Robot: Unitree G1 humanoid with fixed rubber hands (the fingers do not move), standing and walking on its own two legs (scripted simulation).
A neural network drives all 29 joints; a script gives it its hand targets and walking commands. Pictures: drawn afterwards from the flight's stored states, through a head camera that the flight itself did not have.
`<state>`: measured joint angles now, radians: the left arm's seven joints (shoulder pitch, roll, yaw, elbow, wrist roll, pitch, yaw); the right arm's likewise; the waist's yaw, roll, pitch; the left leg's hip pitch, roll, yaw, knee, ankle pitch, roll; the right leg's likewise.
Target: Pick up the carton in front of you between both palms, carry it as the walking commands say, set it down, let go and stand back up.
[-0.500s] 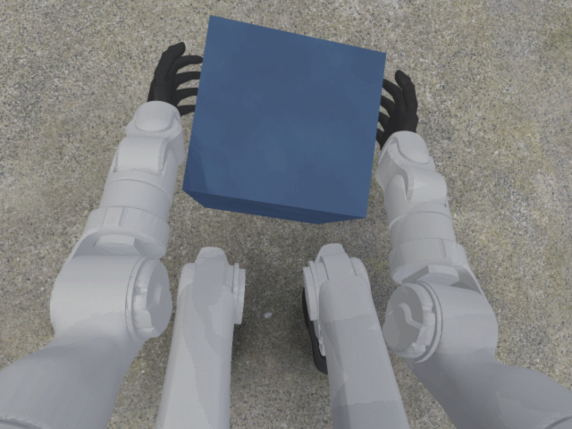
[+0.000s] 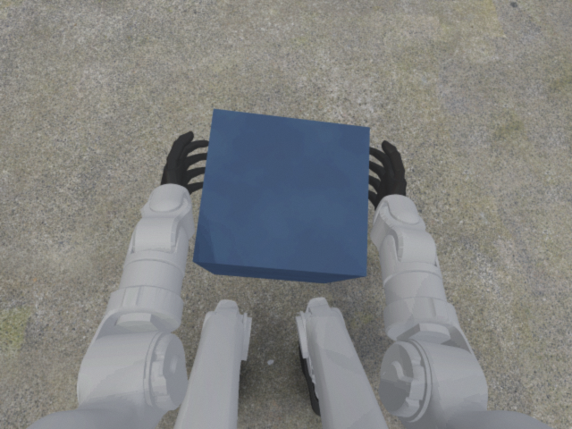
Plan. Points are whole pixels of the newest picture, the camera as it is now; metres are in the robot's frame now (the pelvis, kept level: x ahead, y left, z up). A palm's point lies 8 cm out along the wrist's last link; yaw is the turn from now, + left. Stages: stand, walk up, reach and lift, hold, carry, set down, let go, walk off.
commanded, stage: reach and lift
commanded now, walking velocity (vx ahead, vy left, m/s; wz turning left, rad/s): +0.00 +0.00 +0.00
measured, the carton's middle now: (279, 212) +0.42 -0.01 -0.13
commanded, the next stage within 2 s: hold in 1.92 s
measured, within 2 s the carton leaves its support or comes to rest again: neither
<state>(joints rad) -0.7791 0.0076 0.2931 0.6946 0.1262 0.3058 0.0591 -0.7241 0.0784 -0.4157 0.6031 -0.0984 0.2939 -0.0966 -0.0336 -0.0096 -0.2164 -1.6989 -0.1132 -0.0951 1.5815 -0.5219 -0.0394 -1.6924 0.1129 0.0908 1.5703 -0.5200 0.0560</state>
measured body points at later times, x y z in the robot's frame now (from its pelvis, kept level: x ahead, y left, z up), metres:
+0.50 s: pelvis +0.05 +0.00 +0.14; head +0.14 +0.01 +0.59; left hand +0.41 +0.15 +0.10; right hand +0.40 -0.16 +0.11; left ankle +0.08 +0.12 -0.53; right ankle +0.08 -0.13 -0.53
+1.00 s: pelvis +0.07 -0.01 +0.21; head +0.03 -0.01 +0.66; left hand +0.37 +0.15 +0.23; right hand +0.38 -0.16 +0.23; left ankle +0.08 +0.12 -0.53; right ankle +0.09 -0.13 -0.53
